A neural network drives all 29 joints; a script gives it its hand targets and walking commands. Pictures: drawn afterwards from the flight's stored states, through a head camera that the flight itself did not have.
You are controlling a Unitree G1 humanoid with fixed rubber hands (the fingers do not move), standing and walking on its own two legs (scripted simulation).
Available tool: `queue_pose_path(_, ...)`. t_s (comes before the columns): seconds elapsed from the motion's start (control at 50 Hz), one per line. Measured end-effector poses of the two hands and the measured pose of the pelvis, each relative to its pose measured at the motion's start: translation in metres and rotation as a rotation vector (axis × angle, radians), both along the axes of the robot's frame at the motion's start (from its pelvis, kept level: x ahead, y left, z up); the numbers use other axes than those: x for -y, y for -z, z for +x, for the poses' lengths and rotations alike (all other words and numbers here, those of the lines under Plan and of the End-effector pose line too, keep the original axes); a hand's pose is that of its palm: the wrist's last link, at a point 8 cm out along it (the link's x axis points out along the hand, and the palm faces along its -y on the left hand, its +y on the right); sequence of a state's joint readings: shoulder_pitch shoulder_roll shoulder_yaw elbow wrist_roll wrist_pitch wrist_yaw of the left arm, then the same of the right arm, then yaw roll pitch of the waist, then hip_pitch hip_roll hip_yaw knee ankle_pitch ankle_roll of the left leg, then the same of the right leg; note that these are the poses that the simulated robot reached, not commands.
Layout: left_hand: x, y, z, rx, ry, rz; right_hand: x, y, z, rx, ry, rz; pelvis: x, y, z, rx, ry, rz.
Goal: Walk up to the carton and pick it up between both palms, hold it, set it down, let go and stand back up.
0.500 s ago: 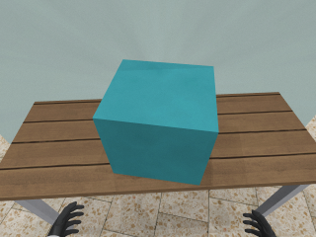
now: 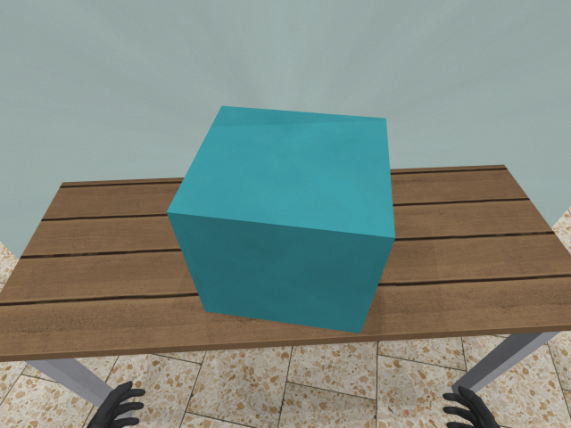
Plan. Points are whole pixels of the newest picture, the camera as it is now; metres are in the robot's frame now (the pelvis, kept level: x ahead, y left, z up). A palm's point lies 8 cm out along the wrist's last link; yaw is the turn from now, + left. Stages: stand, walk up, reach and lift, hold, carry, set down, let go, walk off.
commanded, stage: stand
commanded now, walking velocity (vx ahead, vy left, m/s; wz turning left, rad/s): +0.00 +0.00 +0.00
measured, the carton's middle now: (291, 219) +0.46 +0.00 +0.00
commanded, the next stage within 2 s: none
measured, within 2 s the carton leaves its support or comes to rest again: neither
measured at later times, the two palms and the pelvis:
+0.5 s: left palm out of the picture +0.12 +0.27 -0.09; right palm out of the picture +0.11 -0.27 -0.10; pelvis +0.00 +0.00 +0.00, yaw +0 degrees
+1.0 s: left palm out of the picture +0.10 +0.28 -0.09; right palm out of the picture +0.09 -0.27 -0.10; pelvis -0.01 +0.00 +0.00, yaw +0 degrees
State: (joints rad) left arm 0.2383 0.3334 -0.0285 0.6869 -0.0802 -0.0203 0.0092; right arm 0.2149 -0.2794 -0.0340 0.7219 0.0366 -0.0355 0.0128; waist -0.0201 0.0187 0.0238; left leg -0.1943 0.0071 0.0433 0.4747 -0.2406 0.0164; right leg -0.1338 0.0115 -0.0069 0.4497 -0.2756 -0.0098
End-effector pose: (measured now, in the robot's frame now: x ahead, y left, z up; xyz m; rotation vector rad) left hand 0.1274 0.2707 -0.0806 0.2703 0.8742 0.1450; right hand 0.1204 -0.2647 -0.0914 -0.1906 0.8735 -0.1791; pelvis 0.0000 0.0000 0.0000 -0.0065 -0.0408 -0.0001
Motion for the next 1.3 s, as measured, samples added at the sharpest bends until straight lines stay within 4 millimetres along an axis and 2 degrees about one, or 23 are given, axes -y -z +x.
queue_pose_path(1.3, -0.012, 0.017, -0.038, -0.113, -0.04, -0.002, -0.002, 0.011, -0.033, -0.096, 0.027, -0.003, -0.006, -0.001, -0.01, 0.014, 0.0, -0.008)
